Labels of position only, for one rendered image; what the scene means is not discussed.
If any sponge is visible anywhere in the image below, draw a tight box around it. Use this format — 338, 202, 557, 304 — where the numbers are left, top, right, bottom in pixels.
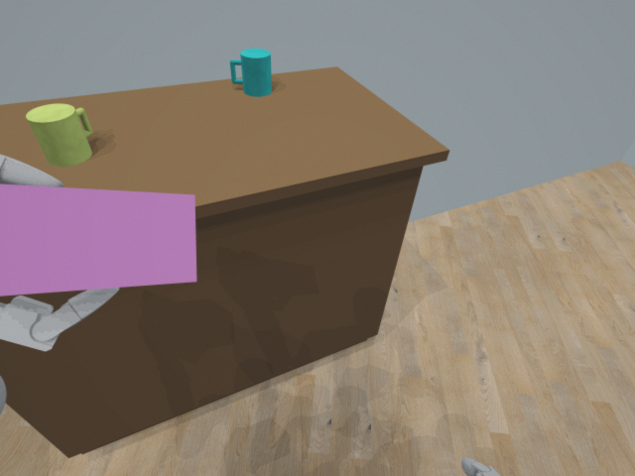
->
0, 183, 196, 297

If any table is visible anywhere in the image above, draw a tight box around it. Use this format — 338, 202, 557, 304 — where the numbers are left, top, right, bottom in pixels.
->
0, 67, 449, 458

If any robot left hand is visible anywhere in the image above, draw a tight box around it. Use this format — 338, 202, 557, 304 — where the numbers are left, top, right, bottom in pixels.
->
0, 155, 119, 351

